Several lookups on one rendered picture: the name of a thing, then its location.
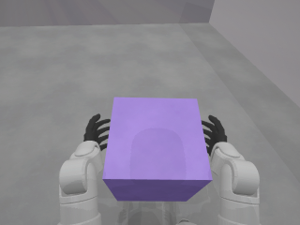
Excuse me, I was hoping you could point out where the robot right hand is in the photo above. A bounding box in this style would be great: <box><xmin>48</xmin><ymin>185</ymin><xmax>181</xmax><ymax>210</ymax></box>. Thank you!
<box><xmin>202</xmin><ymin>115</ymin><xmax>227</xmax><ymax>157</ymax></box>

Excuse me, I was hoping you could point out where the robot left forearm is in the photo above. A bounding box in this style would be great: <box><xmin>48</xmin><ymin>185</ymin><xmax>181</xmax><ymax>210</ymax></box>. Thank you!
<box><xmin>57</xmin><ymin>141</ymin><xmax>104</xmax><ymax>225</ymax></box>

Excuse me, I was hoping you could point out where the right robot shin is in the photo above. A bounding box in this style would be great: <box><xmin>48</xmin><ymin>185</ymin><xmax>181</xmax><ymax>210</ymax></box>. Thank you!
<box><xmin>177</xmin><ymin>218</ymin><xmax>189</xmax><ymax>224</ymax></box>

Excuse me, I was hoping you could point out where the robot left hand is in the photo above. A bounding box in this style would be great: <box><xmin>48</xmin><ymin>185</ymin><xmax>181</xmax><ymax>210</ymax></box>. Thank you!
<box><xmin>83</xmin><ymin>113</ymin><xmax>111</xmax><ymax>151</ymax></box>

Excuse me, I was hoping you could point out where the carton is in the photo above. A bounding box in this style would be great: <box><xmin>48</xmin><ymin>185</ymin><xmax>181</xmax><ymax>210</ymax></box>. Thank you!
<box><xmin>102</xmin><ymin>97</ymin><xmax>213</xmax><ymax>202</ymax></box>

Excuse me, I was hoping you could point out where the robot right forearm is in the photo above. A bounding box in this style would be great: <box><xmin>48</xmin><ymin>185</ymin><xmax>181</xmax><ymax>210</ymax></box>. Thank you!
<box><xmin>210</xmin><ymin>142</ymin><xmax>262</xmax><ymax>225</ymax></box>

